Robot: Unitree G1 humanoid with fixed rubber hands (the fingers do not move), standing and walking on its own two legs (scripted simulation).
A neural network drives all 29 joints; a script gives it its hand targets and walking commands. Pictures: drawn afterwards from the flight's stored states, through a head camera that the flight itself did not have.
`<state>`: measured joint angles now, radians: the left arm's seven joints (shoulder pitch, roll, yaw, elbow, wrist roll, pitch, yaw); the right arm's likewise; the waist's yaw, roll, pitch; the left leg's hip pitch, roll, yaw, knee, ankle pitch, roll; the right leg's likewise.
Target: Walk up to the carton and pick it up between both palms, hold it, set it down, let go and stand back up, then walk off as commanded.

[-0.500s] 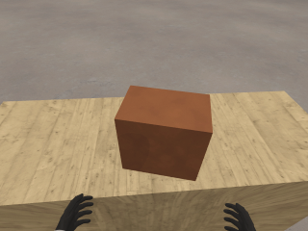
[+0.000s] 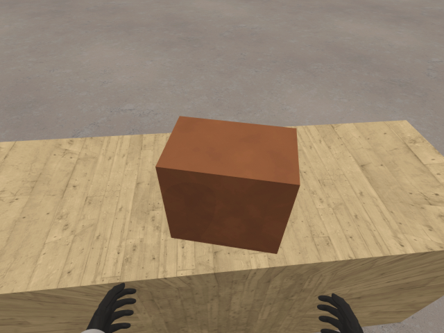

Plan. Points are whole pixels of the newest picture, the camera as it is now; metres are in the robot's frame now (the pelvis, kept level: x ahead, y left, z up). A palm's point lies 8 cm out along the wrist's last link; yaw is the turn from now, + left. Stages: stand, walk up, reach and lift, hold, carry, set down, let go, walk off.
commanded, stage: let go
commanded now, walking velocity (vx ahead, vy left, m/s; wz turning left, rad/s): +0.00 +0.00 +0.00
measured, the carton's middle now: (229, 186) +0.44 +0.02 +0.01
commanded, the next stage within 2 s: stand in 0.32 s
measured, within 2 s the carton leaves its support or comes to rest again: neither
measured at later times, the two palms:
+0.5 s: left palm out of the picture +0.15 +0.27 -0.09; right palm out of the picture +0.15 -0.28 -0.09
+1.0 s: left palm out of the picture +0.10 +0.30 -0.10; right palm out of the picture +0.10 -0.30 -0.11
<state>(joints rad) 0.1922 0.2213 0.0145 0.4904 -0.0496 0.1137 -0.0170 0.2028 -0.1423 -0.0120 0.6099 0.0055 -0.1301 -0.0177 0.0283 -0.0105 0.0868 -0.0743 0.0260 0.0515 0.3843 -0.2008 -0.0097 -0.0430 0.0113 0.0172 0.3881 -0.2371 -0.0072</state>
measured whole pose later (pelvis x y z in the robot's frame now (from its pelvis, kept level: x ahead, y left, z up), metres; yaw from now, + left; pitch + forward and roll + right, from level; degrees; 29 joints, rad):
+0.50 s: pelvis +0.01 +0.00 +0.00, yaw +0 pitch -2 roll +0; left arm 0.18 0.30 0.05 0.67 0.03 0.01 0.00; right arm 0.16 -0.32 -0.03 0.80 -0.03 -0.06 0.01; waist 0.01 -0.02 0.03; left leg -0.18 0.04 0.05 0.47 -0.25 -0.01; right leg -0.14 0.02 0.01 0.46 -0.28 -0.01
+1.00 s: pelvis +0.00 +0.00 +0.00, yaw +0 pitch -3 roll +0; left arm 0.15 0.36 0.00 0.97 0.02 -0.02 0.00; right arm 0.12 -0.37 0.01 1.04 -0.03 -0.02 0.01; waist 0.00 0.01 0.04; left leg -0.12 0.03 0.05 0.37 -0.19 0.00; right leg -0.08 0.01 0.01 0.35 -0.22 0.00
